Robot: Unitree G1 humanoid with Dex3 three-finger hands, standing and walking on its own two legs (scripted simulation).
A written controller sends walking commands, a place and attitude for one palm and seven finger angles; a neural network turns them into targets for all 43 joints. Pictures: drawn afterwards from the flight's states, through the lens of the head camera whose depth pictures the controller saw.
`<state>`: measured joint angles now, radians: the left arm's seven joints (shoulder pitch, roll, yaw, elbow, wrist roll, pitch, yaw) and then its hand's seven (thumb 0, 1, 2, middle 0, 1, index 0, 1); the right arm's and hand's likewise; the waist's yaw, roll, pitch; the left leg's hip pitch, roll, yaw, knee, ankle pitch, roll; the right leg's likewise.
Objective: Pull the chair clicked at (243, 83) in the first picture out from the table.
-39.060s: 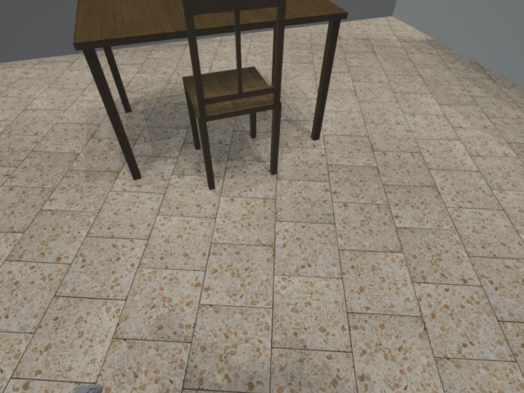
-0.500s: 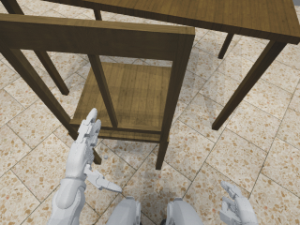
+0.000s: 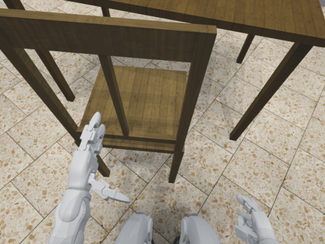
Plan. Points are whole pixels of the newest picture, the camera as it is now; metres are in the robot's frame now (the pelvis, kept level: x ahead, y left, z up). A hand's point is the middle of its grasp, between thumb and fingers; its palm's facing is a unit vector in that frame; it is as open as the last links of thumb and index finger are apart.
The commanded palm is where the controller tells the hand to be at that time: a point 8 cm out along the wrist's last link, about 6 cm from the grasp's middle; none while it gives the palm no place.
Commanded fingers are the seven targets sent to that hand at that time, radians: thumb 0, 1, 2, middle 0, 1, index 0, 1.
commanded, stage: push the fingers through the gap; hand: left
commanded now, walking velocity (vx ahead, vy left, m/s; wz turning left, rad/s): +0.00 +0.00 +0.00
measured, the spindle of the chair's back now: (118, 104) +0.44 +0.14 +0.05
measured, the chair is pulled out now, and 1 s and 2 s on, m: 0.18 0.18 0.18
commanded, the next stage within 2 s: hook a spindle and tug to test in 1.64 s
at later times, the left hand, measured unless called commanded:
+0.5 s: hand (119, 148) +0.33 +0.12 +0.02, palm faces -0.07 -1.00 -0.02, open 17.0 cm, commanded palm +0.32 +0.17 +0.03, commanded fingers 0.00 -0.50 0.30 -0.06 -0.08 -0.06 -0.08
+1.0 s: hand (121, 129) +0.38 +0.12 +0.03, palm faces -0.05 -1.00 -0.02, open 17.0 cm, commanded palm +0.36 +0.17 +0.03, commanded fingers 0.00 -0.50 0.30 -0.06 -0.08 -0.06 -0.08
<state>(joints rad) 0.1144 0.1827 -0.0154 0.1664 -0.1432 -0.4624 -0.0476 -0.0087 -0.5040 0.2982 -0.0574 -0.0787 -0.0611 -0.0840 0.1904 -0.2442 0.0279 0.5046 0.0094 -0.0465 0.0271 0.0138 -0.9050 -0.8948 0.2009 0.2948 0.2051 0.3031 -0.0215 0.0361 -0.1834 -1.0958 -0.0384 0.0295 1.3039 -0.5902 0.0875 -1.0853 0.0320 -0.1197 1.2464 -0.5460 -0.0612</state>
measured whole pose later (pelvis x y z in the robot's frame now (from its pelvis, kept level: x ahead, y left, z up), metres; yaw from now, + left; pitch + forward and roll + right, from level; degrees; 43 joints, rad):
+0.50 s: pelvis +0.00 +0.01 +0.00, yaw +0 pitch +23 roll -3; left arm -0.05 0.17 -0.02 0.30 -0.13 -0.43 -0.02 -0.01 -0.50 0.30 -0.05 -0.08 -0.06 -0.08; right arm 0.21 -0.25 0.02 0.53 0.01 -0.01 0.03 0.01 -0.91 -0.89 0.20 0.29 0.20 0.30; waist -0.04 0.04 -0.18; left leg -1.09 -0.04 0.04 1.28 -0.58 0.10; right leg -1.08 0.03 -0.11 1.22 -0.54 -0.05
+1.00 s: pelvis +0.00 +0.01 +0.00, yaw -1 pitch +23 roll -3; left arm -0.28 0.19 0.05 0.52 -0.13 -0.47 -0.03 -0.01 -0.50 0.30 -0.05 -0.08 -0.06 -0.08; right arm 0.22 -0.26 0.01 0.58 0.01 0.01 0.04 0.01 -0.91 -0.89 0.20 0.29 0.20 0.30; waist -0.06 0.04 -0.17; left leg -1.11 -0.04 0.04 1.27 -0.58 0.09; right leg -1.10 0.04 -0.11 1.22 -0.53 -0.05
